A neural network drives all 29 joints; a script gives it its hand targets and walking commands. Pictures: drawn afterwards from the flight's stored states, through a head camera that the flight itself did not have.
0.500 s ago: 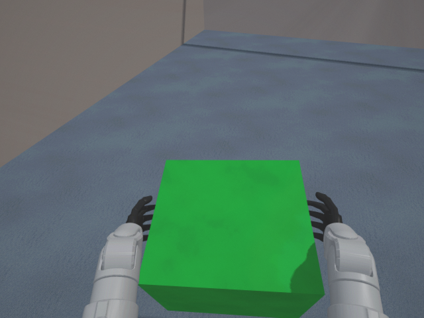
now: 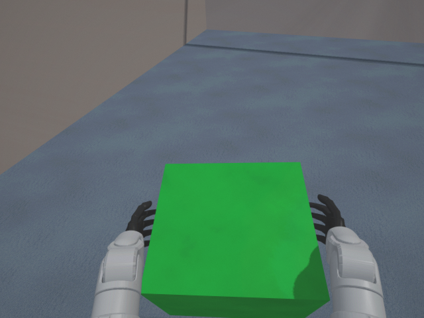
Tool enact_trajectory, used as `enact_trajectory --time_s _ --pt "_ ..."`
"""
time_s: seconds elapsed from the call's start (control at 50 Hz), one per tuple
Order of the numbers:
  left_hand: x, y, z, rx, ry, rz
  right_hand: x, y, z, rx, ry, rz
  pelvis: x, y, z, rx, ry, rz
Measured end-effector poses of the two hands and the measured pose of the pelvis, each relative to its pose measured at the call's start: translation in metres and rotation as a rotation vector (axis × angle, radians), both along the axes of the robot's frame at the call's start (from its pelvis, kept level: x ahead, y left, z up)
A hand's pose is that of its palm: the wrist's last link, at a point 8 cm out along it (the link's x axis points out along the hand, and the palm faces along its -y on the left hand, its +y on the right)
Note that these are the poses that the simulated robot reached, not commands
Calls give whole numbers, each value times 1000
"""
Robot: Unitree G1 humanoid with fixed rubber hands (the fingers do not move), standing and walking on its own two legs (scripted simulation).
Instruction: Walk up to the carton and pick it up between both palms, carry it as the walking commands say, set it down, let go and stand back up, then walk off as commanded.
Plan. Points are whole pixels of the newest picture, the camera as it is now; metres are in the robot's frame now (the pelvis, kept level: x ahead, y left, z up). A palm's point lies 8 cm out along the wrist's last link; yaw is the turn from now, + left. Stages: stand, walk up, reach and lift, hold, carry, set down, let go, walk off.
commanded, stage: reach and lift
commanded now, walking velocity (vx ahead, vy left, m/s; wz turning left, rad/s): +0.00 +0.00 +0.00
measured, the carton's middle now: (232, 241) +0.31 -0.01 -0.04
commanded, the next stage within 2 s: hold in 0.52 s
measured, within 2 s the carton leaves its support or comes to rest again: neither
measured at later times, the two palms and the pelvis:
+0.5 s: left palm (135, 237) +0.27 +0.19 +0.04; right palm (333, 234) +0.28 -0.20 +0.04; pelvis +0.00 +0.00 +0.00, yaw +0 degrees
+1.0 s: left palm (134, 243) +0.27 +0.19 +0.03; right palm (332, 235) +0.27 -0.19 +0.04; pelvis +0.01 +0.00 +0.00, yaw +0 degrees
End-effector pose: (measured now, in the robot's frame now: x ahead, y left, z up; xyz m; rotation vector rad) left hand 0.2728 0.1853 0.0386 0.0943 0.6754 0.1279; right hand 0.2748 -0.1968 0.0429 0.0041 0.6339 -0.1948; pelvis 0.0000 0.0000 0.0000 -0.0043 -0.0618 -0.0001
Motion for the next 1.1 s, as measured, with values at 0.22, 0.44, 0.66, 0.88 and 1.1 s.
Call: enact_trajectory --time_s 0.22,0.44,0.66,0.88,1.1 --pt "1 5 -3 -8 12 -12 1 2 -1 1 13 16 -6 0 -1 0 -7 3" --pt "2 4 0 -8 12 3 3 2 -2 11 11 16 -4 4 -1 1 -11 4" --pt "-2 -1 -7 -14 10 10 1 -1 -1 -4 6 -1 2 2 -1 0 2 -7" --pt "-1 4 -6 -11 9 18 4 4 1 -14 3 11 6 2 -1 -2 -3 -2" --pt "-8 2 -9 -15 25 13 -9 3 -6 8 14 -24 2 4 -1 -2 -17 -5"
